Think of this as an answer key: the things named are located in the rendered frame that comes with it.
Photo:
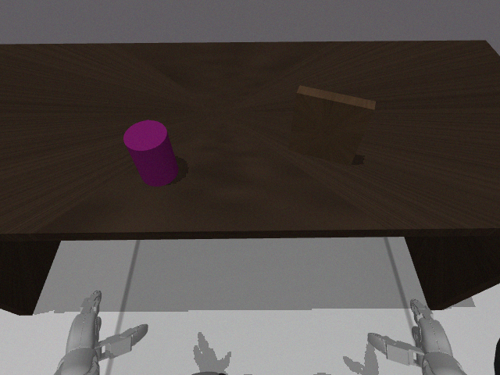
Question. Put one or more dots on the left robot hand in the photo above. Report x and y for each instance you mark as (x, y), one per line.
(84, 332)

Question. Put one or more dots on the right robot arm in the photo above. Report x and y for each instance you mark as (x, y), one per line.
(439, 363)

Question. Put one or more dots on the right robot hand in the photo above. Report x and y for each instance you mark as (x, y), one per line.
(429, 337)

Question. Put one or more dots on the desk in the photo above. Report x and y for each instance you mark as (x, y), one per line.
(427, 167)

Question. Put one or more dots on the left robot arm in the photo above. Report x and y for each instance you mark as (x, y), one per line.
(80, 361)

